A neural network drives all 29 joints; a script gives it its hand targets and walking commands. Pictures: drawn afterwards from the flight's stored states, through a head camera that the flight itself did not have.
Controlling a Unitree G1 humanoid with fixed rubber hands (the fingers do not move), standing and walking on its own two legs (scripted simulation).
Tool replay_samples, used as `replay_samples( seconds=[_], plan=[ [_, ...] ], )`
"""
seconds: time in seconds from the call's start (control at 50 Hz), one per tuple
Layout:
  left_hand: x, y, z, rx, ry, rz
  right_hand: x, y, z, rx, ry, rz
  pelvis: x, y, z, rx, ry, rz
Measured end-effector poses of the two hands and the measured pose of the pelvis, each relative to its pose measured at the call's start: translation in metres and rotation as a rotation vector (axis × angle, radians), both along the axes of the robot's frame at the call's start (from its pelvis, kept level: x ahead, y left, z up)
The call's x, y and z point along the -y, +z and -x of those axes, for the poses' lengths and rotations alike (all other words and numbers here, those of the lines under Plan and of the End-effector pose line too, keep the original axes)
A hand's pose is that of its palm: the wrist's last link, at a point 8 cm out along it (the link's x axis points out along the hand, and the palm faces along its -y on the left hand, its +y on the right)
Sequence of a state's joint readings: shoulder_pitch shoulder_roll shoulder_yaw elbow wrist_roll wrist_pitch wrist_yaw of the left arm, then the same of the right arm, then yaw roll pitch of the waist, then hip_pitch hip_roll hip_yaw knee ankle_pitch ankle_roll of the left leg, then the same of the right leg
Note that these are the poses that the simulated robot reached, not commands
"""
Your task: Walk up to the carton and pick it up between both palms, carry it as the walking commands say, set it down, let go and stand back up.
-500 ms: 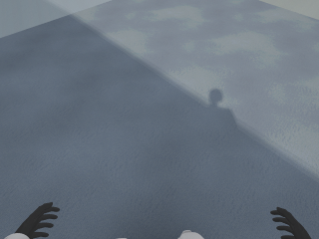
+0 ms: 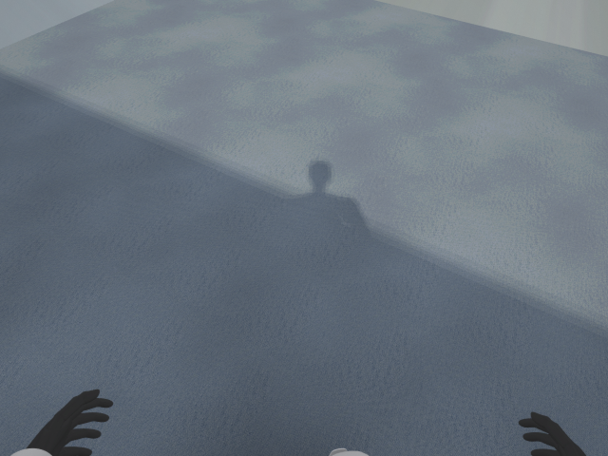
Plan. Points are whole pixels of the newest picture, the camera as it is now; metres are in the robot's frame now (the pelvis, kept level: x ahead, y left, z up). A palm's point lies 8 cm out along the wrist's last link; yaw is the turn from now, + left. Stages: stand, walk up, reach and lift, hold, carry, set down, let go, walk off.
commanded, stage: walk up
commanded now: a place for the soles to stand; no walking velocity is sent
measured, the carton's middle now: out of the picture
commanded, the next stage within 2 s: none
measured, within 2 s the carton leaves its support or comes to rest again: neither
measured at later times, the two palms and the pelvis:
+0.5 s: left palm (170, 327) +0.29 +0.21 -0.05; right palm out of the picture +0.10 -0.42 -0.06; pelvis +0.08 -0.06 +0.00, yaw -18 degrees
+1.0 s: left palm (279, 248) +0.45 +0.06 -0.06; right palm out of the picture +0.11 -0.51 -0.06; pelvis +0.18 -0.16 +0.00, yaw -33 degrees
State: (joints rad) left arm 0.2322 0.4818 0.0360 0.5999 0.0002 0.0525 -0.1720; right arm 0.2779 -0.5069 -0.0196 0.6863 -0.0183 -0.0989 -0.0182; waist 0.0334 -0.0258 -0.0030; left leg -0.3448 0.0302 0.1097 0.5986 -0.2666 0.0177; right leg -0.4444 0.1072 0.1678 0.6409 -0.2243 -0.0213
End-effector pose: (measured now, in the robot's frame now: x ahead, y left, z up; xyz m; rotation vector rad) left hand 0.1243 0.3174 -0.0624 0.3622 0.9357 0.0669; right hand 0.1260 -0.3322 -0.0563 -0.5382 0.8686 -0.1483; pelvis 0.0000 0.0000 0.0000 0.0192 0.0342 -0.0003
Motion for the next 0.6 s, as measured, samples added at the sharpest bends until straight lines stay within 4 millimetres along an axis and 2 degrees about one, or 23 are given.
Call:
replay_samples(
  seconds=[0.12,0.28,0.4,0.5,0.6],
  plan=[
    [0.03,-0.002,-0.048,0.006,-0.103,0.033,0.027,0.01,0.016,0.013,-0.09,0.026,0.009,0.002,-0.016,-0.027,-0.097,-0.013],
    [0.083,0.008,-0.113,0.031,-0.225,-0.016,0.07,-0.013,0.032,0.008,-0.214,-0.015,0.047,-0.005,-0.042,-0.038,-0.21,-0.002],
    [0.099,0.021,-0.137,0.033,-0.249,-0.057,0.081,-0.009,0.028,0.018,-0.25,-0.038,0.062,0.004,-0.061,0.014,-0.268,-0.011],
    [0.108,0.008,-0.164,0.007,-0.299,-0.052,0.086,-0.007,0.029,0.013,-0.292,-0.019,0.065,0.0,-0.077,-0.003,-0.318,0.002],
    [0.149,0.0,-0.205,0.004,-0.388,-0.01,0.103,0.0,0.041,0.008,-0.373,0.003,0.078,-0.001,-0.095,-0.027,-0.385,-0.022]
  ],
)
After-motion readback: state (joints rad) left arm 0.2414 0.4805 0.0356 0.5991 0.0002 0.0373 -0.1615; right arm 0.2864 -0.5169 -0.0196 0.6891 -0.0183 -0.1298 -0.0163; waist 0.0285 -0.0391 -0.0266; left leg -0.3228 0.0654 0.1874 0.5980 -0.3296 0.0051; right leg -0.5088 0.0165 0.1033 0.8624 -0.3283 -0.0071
